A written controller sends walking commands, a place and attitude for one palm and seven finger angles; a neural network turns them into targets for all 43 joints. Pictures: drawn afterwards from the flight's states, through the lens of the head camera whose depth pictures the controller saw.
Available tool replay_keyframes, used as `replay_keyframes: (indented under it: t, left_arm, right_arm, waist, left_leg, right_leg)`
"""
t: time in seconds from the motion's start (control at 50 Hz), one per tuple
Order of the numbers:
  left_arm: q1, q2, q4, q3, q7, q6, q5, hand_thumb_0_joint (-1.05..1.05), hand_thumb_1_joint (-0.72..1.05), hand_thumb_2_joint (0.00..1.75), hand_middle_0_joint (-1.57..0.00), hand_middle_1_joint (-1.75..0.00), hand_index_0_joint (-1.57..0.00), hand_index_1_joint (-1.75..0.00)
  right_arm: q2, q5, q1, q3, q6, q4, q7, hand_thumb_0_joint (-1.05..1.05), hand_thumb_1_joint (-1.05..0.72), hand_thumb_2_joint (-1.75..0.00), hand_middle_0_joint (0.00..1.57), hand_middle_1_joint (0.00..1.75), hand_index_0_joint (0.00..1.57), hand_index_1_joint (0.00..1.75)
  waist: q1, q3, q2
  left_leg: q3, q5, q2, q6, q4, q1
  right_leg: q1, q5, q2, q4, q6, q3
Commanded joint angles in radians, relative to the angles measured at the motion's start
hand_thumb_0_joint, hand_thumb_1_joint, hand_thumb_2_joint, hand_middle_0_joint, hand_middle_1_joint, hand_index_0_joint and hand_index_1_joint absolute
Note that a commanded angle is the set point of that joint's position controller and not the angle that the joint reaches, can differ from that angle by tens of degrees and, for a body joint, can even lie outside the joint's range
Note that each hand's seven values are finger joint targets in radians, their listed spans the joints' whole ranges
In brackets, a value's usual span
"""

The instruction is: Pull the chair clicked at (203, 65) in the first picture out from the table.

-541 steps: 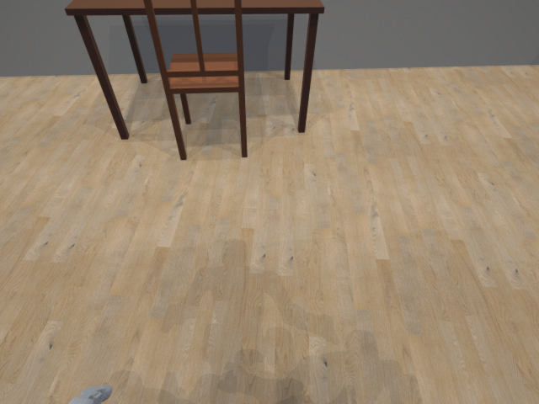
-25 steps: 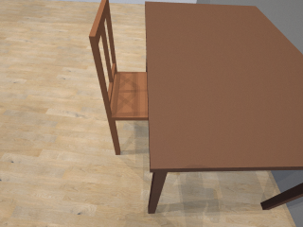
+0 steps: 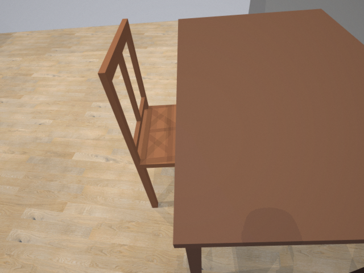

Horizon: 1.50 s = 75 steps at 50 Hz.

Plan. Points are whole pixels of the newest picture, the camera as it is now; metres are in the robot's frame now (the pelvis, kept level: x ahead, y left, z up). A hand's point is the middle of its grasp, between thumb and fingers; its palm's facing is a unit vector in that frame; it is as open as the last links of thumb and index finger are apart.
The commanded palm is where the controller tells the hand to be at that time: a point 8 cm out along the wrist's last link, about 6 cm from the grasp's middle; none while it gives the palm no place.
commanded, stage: take the last steps up to it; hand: left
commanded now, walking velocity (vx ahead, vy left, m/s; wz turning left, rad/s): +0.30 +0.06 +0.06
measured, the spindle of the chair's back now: (130, 91) +0.78 +0.27 -0.06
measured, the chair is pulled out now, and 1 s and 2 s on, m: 0.00 0.00 0.00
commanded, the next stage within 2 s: none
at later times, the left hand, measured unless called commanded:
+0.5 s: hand out of the picture +0.00 +0.18 -0.12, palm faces -0.02 -0.99 -0.10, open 7.4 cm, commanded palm none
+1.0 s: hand (127, 208) +0.30 +0.18 -0.10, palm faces -0.05 -0.99 -0.15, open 7.3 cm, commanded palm none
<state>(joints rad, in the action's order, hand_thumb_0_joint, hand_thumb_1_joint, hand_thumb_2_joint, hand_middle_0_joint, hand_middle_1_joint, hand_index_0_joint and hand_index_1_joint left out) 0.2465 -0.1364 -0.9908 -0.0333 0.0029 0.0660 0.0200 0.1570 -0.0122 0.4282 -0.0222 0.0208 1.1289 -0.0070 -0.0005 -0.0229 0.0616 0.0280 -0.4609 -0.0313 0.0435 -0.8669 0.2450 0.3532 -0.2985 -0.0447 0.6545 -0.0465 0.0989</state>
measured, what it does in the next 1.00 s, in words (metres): walks ahead: left foot, then right foot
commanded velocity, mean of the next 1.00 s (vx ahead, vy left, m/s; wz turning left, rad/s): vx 0.25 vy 0.05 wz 0.10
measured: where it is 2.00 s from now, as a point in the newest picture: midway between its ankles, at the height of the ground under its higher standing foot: outside the picture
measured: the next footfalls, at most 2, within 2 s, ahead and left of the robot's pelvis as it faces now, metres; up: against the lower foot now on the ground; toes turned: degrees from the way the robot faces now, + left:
left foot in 0.60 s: +0.22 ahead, +0.23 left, +0.00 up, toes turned -24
right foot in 0.78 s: +0.14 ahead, -0.06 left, +0.00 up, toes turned -12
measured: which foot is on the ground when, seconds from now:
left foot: up 0.00-0.58, down 0.60-0.76, up 0.78-1.00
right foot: down 0.00-0.54, up 0.56-0.76, down 0.78-1.00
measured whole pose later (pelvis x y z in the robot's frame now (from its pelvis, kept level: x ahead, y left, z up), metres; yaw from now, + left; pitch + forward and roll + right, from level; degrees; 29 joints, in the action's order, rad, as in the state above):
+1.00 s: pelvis +0.11 +0.05 +0.01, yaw +3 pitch -3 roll +1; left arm 0.07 -0.11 -0.91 0.00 0.01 0.08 0.00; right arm 0.11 -0.03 0.37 -0.04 -0.05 0.99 -0.03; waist -0.13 0.06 0.00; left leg 0.04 -0.29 -0.03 0.05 -2.02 0.89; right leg 0.20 -0.35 -0.12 0.62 -0.01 0.22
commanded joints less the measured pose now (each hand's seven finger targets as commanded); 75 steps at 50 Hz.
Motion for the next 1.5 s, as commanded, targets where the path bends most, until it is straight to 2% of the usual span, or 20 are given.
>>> replay_keyframes:
  t: [0.0,0.1,0.3,0.4,0.46,0.48,0.52,0.6,0.64,0.66,0.7,0.74,0.76,0.8,0.88,1.0,1.2,1.36,1.42,1.48]
  left_arm:
    - [0.224,-0.179,-0.040,-0.039,0.024,0.001,-0.002,0.00,0.90,0.90,-0.20,-0.30,-0.20,-0.30]
    - [0.194,-0.088,-0.072,-0.010,0.024,0.020,0.005,0.00,0.90,0.90,-0.20,-0.30,-0.20,-0.30]
    - [0.368,-0.095,-0.187,-0.001,0.052,0.051,0.029,0.00,0.90,0.90,-0.20,-0.30,-0.20,-0.30]
    - [0.220,-0.150,-0.157,0.011,0.046,0.042,0.000,0.00,0.90,0.90,-0.20,-0.30,-0.20,-0.30]
    - [0.164,-0.298,-0.140,-0.032,0.025,0.057,-0.023,0.00,0.90,0.90,-0.20,-0.30,-0.20,-0.30]
    - [0.193,-0.295,-0.123,-0.051,0.014,0.058,-0.042,0.00,0.90,0.90,-0.20,-0.30,-0.20,-0.30]
    - [0.238,-0.142,-0.093,-0.036,-0.023,0.049,-0.040,0.00,0.90,0.90,-0.20,-0.30,-0.20,-0.30]
    - [-0.209,0.010,0.127,0.017,-0.016,0.049,0.005,0.00,0.90,0.90,-0.20,-0.30,-0.20,-0.30]
    - [-0.008,-0.020,0.147,0.015,-0.005,-0.011,-0.014,0.00,0.90,0.90,-0.20,-0.30,-0.20,-0.30]
    - [0.027,-0.078,0.108,0.007,0.013,-0.025,-0.019,0.00,0.90,0.90,-0.20,-0.30,-0.20,-0.30]
    - [0.136,-0.106,0.043,0.003,0.005,-0.028,-0.035,0.00,0.90,0.90,-0.20,-0.30,-0.20,-0.30]
    - [0.185,-0.230,-0.025,-0.012,0.020,-0.013,-0.028,0.00,0.90,0.90,-0.20,-0.30,-0.20,-0.30]
    - [0.102,-0.240,0.017,-0.013,0.023,-0.014,-0.019,0.00,0.90,0.90,-0.20,-0.30,-0.20,-0.30]
    - [-0.010,-0.212,0.065,-0.010,0.019,-0.025,0.002,0.00,0.90,0.90,-0.20,-0.30,-0.20,-0.30]
    - [-0.047,-0.190,0.042,-0.016,0.024,-0.013,0.012,0.00,0.90,0.90,-0.20,-0.30,-0.20,-0.30]
    - [-0.036,-0.154,0.005,0.008,0.028,-0.019,-0.006,0.00,0.90,0.90,-0.20,-0.30,-0.20,-0.30]
    - [0.171,-0.202,-0.035,-0.021,0.050,0.007,0.029,0.00,0.90,0.90,-0.20,-0.30,-0.20,-0.30]
    - [0.149,-0.228,-0.033,0.000,0.033,-0.018,-0.006,0.00,0.90,0.90,-0.20,-0.30,-0.20,-0.30]
    - [0.167,-0.093,-0.023,0.027,0.015,-0.024,-0.012,0.00,0.90,0.90,-0.20,-0.30,-0.20,-0.30]
    - [0.155,-0.101,0.016,0.007,0.003,-0.059,0.000,0.00,0.90,0.90,-0.20,-0.30,-0.20,-0.30]
  right_arm:
    - [0.040,-0.012,-0.079,-0.020,0.030,-0.123,0.009,0.00,-0.90,-0.90,0.20,0.30,0.20,0.30]
    - [-0.036,-0.020,-0.079,-0.016,-0.007,-0.142,0.014,0.00,-0.90,-0.90,0.20,0.30,0.20,0.30]
    - [-0.069,-0.015,-0.598,0.038,-0.011,-0.459,0.007,0.00,-0.90,-0.90,0.20,0.30,0.20,0.30]
    - [-0.091,0.014,-0.523,0.061,-0.018,-0.474,0.026,0.00,-0.90,-0.90,0.20,0.30,0.20,0.30]
    - [-0.011,0.022,-0.004,0.027,0.010,-0.238,0.019,0.00,-0.90,-0.90,0.20,0.30,0.20,0.30]
    - [0.058,0.020,0.161,0.012,0.023,-0.182,0.011,0.00,-0.90,-0.90,0.20,0.30,0.20,0.30]
    - [0.201,0.005,0.160,-0.039,0.034,-0.178,-0.012,0.00,-0.90,-0.90,0.20,0.30,0.20,0.30]
    - [0.103,-0.030,0.180,-0.008,0.050,-0.092,-0.014,0.00,-0.90,-0.90,0.20,0.30,0.20,0.30]
    - [0.145,-0.015,-0.075,-0.007,0.042,-0.143,-0.064,0.00,-0.90,-0.90,0.20,0.30,0.20,0.30]
    - [0.101,-0.017,-0.182,0.003,0.024,-0.186,-0.065,0.00,-0.90,-0.90,0.20,0.30,0.20,0.30]
    - [0.122,-0.023,-0.221,0.008,0.033,-0.190,-0.067,0.00,-0.90,-0.90,0.20,0.30,0.20,0.30]
    - [0.076,-0.002,-0.047,-0.021,0.043,-0.130,-0.045,0.00,-0.90,-0.90,0.20,0.30,0.20,0.30]
    - [0.073,0.002,0.015,-0.019,0.032,-0.118,-0.050,0.00,-0.90,-0.90,0.20,0.30,0.20,0.30]
    - [0.034,0.008,-0.031,-0.016,-0.007,-0.110,-0.050,0.00,-0.90,-0.90,0.20,0.30,0.20,0.30]
    - [0.009,-0.016,-0.198,-0.014,-0.035,-0.236,-0.030,0.00,-0.90,-0.90,0.20,0.30,0.20,0.30]
    - [-0.030,-0.020,-0.153,-0.031,-0.078,-0.263,-0.004,0.00,-0.90,-0.90,0.20,0.30,0.20,0.30]
    - [0.006,-0.026,-0.430,-0.006,-0.024,-0.405,0.000,0.00,-0.90,-0.90,0.20,0.30,0.20,0.30]
    - [0.041,0.022,-0.014,0.004,0.020,-0.176,0.004,0.00,-0.90,-0.90,0.20,0.30,0.20,0.30]
    - [0.203,0.020,0.154,-0.019,0.009,-0.115,-0.022,0.00,-0.90,-0.90,0.20,0.30,0.20,0.30]
    - [0.178,0.013,-0.104,-0.020,0.014,-0.159,-0.040,0.00,-0.90,-0.90,0.20,0.30,0.20,0.30]
  waist:
    - [0.052,-0.093,-0.221]
    - [-0.024,-0.085,-0.145]
    - [0.063,-0.126,-0.132]
    - [-0.025,-0.075,-0.117]
    - [-0.147,0.433,-0.182]
    - [-0.163,0.667,-0.038]
    - [-0.125,0.704,0.440]
    - [-0.146,0.051,-0.076]
    - [0.023,0.132,0.590]
    - [0.051,0.096,0.660]
    - [0.142,0.135,0.095]
    - [0.082,0.122,-0.389]
    - [0.033,0.126,-0.380]
    - [0.022,-0.011,-0.181]
    - [-0.002,-0.201,-0.161]
    - [-0.063,-0.183,-0.158]
    - [0.066,-0.003,-0.062]
    - [-0.060,0.315,0.146]
    - [-0.093,0.338,0.328]
    - [-0.001,0.245,0.379]
  left_leg:
    - [0.007,0.091,0.082,0.003,-0.588,0.517]
    - [-0.044,0.234,0.083,-0.019,-0.795,0.576]
    - [0.023,-0.065,0.153,0.027,-1.277,1.317]
    - [-0.171,0.017,0.227,0.022,-0.568,0.671]
    - [-0.183,0.017,0.078,0.043,-0.323,0.112]
    - [-0.117,0.131,0.056,0.035,-0.177,-0.063]
    - [0.556,0.171,0.303,0.077,0.379,-0.309]
    - [0.119,1.339,0.059,0.012,0.468,0.047]
    - [0.696,0.973,0.279,0.203,0.399,-0.083]
    - [0.682,0.943,0.237,0.204,0.413,0.004]
    - [0.442,0.792,0.101,0.095,0.219,0.261]
    - [0.089,0.041,-0.022,-0.035,-0.228,0.502]
    - [0.085,-0.047,-0.001,-0.042,-0.438,0.507]
    - [0.048,-0.006,0.015,-0.032,-0.805,0.553]
    - [0.132,0.030,0.027,0.025,-1.257,0.922]
    - [0.005,0.338,0.055,-0.036,-1.111,0.836]
    - [0.043,0.066,0.197,-0.029,-0.913,1.016]
    - [-0.196,0.416,0.092,-0.041,0.223,-0.272]
    - [0.239,1.004,0.388,0.121,0.482,-0.363]
    - [0.367,0.291,0.426,0.232,0.584,-0.113]
  right_leg:
    - [-0.202,-0.252,-0.369,-0.498,-0.180,-0.581]
    - [-0.049,-0.019,-0.244,-0.459,-0.118,-0.212]
    - [-0.287,-0.103,-0.340,-0.474,-0.118,-0.263]
    - [0.056,0.116,-0.246,-0.703,-0.099,-0.053]
    - [-0.291,1.203,-0.239,-0.208,-0.122,0.030]
    - [-0.364,1.093,-0.188,0.051,-0.094,-0.013]
    - [0.058,0.057,0.062,0.551,-0.006,-0.146]
    - [0.242,-0.354,0.125,0.849,0.014,0.128]
    - [0.330,-0.445,0.026,0.514,0.044,-0.141]
    - [0.201,-0.439,0.008,0.416,0.035,-0.183]
    - [-0.292,-0.046,0.054,-0.171,0.039,-0.131]
    - [-0.586,0.831,-0.244,-0.228,0.013,-0.209]
    - [-0.515,1.134,-0.406,-0.223,-0.067,-0.292]
    - [-0.258,0.756,-0.423,-0.291,-0.166,-0.240]
    - [-0.141,-0.043,-0.416,-0.426,-0.114,-0.193]
    - [0.114,-0.305,-0.309,-0.449,-0.059,-0.092]
    - [-0.331,-0.157,-0.422,-0.424,-0.174,-0.309]
    - [-0.004,0.294,-0.147,-0.036,-0.076,-0.004]
    - [0.214,-0.275,0.095,0.620,0.008,-0.046]
    - [0.332,-0.242,0.003,0.944,0.030,-0.082]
